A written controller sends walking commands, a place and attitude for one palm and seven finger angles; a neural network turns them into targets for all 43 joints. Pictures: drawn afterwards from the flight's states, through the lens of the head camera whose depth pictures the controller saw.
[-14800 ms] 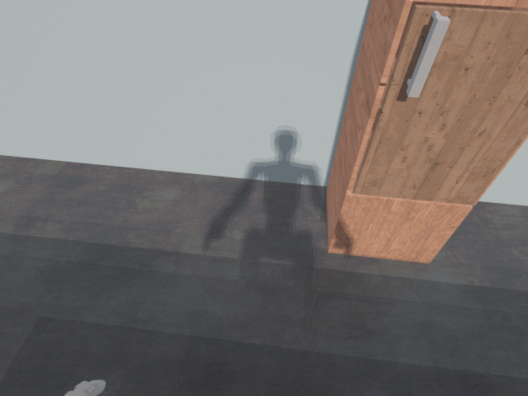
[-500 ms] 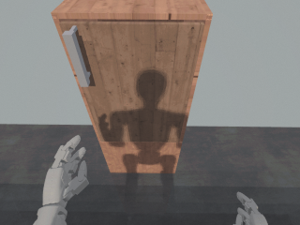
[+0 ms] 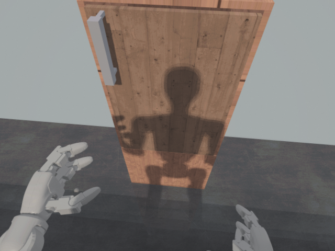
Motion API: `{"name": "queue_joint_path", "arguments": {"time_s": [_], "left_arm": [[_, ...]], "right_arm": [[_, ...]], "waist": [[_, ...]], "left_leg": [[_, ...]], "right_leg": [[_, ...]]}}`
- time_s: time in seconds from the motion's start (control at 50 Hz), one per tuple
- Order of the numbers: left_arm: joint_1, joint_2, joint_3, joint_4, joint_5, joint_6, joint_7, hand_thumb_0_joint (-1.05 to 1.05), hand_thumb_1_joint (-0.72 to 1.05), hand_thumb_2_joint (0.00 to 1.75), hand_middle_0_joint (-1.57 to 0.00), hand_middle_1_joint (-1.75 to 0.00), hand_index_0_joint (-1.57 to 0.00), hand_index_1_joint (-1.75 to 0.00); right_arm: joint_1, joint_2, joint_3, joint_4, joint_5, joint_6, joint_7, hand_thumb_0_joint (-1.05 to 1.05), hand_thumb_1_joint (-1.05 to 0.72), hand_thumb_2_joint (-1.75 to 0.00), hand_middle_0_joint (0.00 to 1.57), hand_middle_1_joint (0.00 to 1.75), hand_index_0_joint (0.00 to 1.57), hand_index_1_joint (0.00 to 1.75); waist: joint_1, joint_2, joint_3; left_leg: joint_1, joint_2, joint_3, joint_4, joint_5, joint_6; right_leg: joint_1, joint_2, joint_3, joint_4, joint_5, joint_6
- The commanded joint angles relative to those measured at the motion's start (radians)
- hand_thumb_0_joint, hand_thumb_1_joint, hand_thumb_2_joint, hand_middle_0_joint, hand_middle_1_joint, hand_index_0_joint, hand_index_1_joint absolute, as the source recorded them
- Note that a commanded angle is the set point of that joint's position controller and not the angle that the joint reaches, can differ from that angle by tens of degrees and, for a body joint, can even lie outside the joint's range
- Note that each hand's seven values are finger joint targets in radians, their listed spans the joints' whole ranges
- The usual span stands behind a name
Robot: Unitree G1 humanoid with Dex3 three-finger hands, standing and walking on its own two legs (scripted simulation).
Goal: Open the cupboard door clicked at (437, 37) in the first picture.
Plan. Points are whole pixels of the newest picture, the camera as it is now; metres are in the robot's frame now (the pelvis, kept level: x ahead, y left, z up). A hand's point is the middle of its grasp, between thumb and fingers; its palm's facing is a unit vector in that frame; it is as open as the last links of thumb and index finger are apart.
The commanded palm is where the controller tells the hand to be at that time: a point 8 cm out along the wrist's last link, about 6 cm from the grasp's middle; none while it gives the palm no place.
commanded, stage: raise the hand with hooked fingers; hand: left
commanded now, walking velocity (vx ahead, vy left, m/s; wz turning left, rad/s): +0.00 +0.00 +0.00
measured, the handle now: (106, 50) +0.54 +0.21 +0.20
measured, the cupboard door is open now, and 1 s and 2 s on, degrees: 0 0 0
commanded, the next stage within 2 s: move the hooked fingers beside the handle in 1.34 s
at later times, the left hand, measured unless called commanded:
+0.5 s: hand (43, 143) +0.27 +0.26 +0.16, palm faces +0.06 -1.00 -0.06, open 13.4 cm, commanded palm +0.24 +0.30 +0.17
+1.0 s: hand (32, 101) +0.31 +0.27 +0.23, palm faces +0.05 -1.00 -0.05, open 14.0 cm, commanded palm +0.27 +0.31 +0.23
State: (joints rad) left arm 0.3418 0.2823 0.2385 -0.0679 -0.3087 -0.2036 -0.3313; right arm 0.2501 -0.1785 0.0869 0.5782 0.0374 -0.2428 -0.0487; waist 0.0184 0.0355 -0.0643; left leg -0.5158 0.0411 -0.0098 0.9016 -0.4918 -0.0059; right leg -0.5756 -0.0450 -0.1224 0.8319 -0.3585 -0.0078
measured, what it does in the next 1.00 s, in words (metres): stands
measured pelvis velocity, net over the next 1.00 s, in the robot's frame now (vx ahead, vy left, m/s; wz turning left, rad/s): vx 0.01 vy -0.01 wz -0.02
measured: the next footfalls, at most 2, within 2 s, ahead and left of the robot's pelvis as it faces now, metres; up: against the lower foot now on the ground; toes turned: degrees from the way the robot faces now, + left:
none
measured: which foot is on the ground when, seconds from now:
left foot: down 0.00-1.00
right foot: down 0.00-1.00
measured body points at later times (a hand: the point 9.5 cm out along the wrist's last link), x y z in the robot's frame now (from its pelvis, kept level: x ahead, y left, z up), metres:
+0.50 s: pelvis +0.01 +0.01 +0.03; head +0.00 +0.01 +0.48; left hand +0.26 +0.31 +0.17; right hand +0.19 -0.23 -0.02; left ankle -0.02 +0.12 -0.70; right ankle +0.04 -0.12 -0.70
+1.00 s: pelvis +0.01 -0.01 +0.04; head -0.01 -0.03 +0.49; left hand +0.31 +0.32 +0.23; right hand +0.18 -0.25 -0.03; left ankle -0.02 +0.12 -0.70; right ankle +0.04 -0.12 -0.70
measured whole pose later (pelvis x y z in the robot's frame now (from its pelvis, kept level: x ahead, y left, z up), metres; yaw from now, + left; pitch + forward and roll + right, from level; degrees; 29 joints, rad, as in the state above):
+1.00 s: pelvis +0.01 -0.01 +0.04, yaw -1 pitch -2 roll +0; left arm -0.24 0.49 0.48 0.28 -0.32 0.15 -0.47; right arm 0.25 -0.29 0.08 0.61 0.08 -0.22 -0.09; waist 0.04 0.05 -0.02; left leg -0.15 0.04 0.03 0.50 -0.31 -0.01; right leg -0.24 -0.03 -0.10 0.49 -0.21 -0.02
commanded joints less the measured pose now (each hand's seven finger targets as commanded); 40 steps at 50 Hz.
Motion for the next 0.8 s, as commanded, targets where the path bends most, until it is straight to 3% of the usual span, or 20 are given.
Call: {"name": "queue_joint_path", "arguments": {"time_s": [0.0, 0.04, 0.08, 0.12, 0.18, 0.2, 0.24, 0.38, 0.4, 0.48, 0.56, 0.74, 0.78], "left_arm": [[-0.058, 0.158, 0.147, -0.247, -0.046, -0.04, 0.025, 0.0, -0.01, 0.51, -0.27, -0.88, -0.27, -0.88], [-0.072, 0.143, 0.138, -0.216, -0.043, -0.045, 0.029, 0.0, -0.06, 0.49, -0.27, -0.92, -0.27, -0.92], [-0.125, 0.165, 0.142, -0.196, -0.044, -0.041, 0.021, 0.0, -0.1, 0.47, -0.27, -0.94, -0.27, -0.94], [-0.147, 0.187, 0.154, -0.203, -0.036, -0.035, 0.012, 0.0, -0.15, 0.45, -0.27, -0.98, -0.27, -0.98], [-0.22, 0.217, 0.168, -0.182, -0.036, -0.005, 0.008, 0.0, -0.22, 0.42, -0.28, -1.02, -0.28, -1.02], [-0.268, 0.219, 0.164, -0.198, -0.035, 0.001, 0.004, 0.0, -0.24, 0.41, -0.28, -1.03, -0.28, -1.03], [-0.301, 0.246, 0.192, -0.184, -0.035, 0.017, 0.006, 0.0, -0.29, 0.39, -0.29, -1.07, -0.29, -1.07], [-0.462, 0.3, 0.226, -0.107, -0.039, 0.099, -0.027, 0.0, -0.45, 0.32, -0.3, -1.17, -0.3, -1.17], [-0.486, 0.306, 0.232, -0.093, -0.039, 0.115, -0.033, 0.0, -0.48, 0.31, -0.3, -1.18, -0.3, -1.18], [-0.567, 0.327, 0.23, -0.066, -0.028, 0.165, -0.048, 0.0, -0.5, 0.3, -0.3, -1.2, -0.3, -1.2], [-0.644, 0.363, 0.266, -0.027, -0.03, 0.197, -0.057, 0.0, -0.5, 0.3, -0.3, -1.2, -0.3, -1.2], [-0.853, 0.451, 0.299, 0.05, -0.016, 0.253, -0.095, 0.0, -0.5, 0.3, -0.3, -1.2, -0.3, -1.2], [-0.87, 0.484, 0.321, 0.076, -0.021, 0.263, -0.107, 0.0, -0.5, 0.3, -0.3, -1.2, -0.3, -1.2]], "right_arm": [[-0.093, -0.175, -0.09, -0.177, 0.001, -0.095, -0.022, 0.0, -0.9, -0.9, 0.2, 0.3, 0.2, 0.3], [-0.078, -0.183, -0.091, -0.165, 0.002, -0.105, -0.021, 0.0, -0.9, -0.9, 0.2, 0.3, 0.2, 0.3], [-0.08, -0.194, -0.088, -0.16, 0.003, -0.115, -0.024, 0.0, -0.9, -0.9, 0.2, 0.3, 0.2, 0.3], [-0.065, -0.202, -0.091, -0.157, 0.008, -0.124, -0.028, 0.0, -0.9, -0.9, 0.2, 0.3, 0.2, 0.3], [-0.062, -0.213, -0.088, -0.147, 0.011, -0.128, -0.037, 0.0, -0.9, -0.9, 0.2, 0.3, 0.2, 0.3], [-0.071, -0.213, -0.088, -0.146, 0.014, -0.128, -0.041, 0.0, -0.9, -0.9, 0.2, 0.3, 0.2, 0.3], [-0.066, -0.214, -0.088, -0.14, 0.014, -0.13, -0.048, 0.0, -0.9, -0.9, 0.2, 0.3, 0.2, 0.3], [-0.083, -0.216, -0.072, -0.127, 0.021, -0.118, -0.061, 0.0, -0.9, -0.9, 0.2, 0.3, 0.2, 0.3], [-0.087, -0.214, -0.069, -0.128, 0.021, -0.115, -0.063, 0.0, -0.9, -0.9, 0.2, 0.3, 0.2, 0.3], [-0.09, -0.212, -0.059, -0.124, 0.023, -0.103, -0.066, 0.0, -0.9, -0.9, 0.2, 0.3, 0.2, 0.3], [-0.101, -0.21, -0.054, -0.122, 0.026, -0.089, -0.068, 0.0, -0.9, -0.9, 0.2, 0.3, 0.2, 0.3], [-0.124, -0.209, -0.045, -0.125, 0.033, -0.059, -0.072, 0.0, -0.9, -0.9, 0.2, 0.3, 0.2, 0.3], [-0.123, -0.212, -0.043, -0.124, 0.031, -0.053, -0.068, 0.0, -0.9, -0.9, 0.2, 0.3, 0.2, 0.3]], "waist": [[0.024, -0.003, -0.188], [0.014, -0.013, -0.147], [0.012, -0.009, -0.105], [0.015, 0.024, -0.145], [0.012, 0.016, -0.11], [0.012, 0.043, -0.1], [0.019, 0.042, -0.119], [0.03, 0.073, -0.074], [0.029, 0.057, -0.076], [0.027, 0.092, -0.07], [0.025, 0.038, -0.09], [0.022, 0.07, -0.129], [0.03, 0.046, -0.135]], "left_leg": [[0.027, -0.041, -0.016, -0.224, 0.364, 0.01], [0.033, -0.039, -0.012, -0.242, 0.34, 0.01], [0.04, -0.038, -0.014, -0.265, 0.312, 0.01], [0.08, -0.038, -0.008, -0.283, 0.312, 0.011], [0.106, -0.037, -0.014, -0.311, 0.302, 0.012], [0.122, -0.038, -0.014, -0.325, 0.303, 0.013], [0.152, -0.037, -0.013, -0.342, 0.314, 0.013], [0.223, -0.038, -0.01, -0.401, 0.362, 0.012], [0.228, -0.037, -0.009, -0.408, 0.369, 0.013], [0.271, -0.037, -0.008, -0.431, 0.392, 0.013], [0.291, -0.036, -0.007, -0.451, 0.404, 0.016], [0.335, -0.043, -0.003, -0.48, 0.422, 0.021], [0.337, -0.043, -0.001, -0.479, 0.445, 0.025]], "right_leg": [[0.274, 0.035, 0.043, -0.138, 0.234, -0.009], [0.251, 0.036, 0.039, -0.158, 0.209, -0.004], [0.259, 0.037, 0.043, -0.178, 0.168, -0.01], [0.276, 0.033, 0.044, -0.192, 0.165, -0.008], [0.29, 0.037, 0.042, -0.221, 0.151, -0.009], [0.293, 0.037, 0.042, -0.229, 0.156, -0.01], [0.315, 0.037, 0.041, -0.244, 0.169, -0.009], [0.384, 0.046, 0.045, -0.301, 0.236, -0.017], [0.392, 0.044, 0.045, -0.308, 0.249, -0.015], [0.408, 0.049, 0.046, -0.332, 0.27, -0.017], [0.43, 0.048, 0.045, -0.354, 0.293, -0.013], [0.475, 0.041, 0.058, -0.39, 0.318, -0.017], [0.496, 0.041, 0.062, -0.396, 0.351, -0.018]]}}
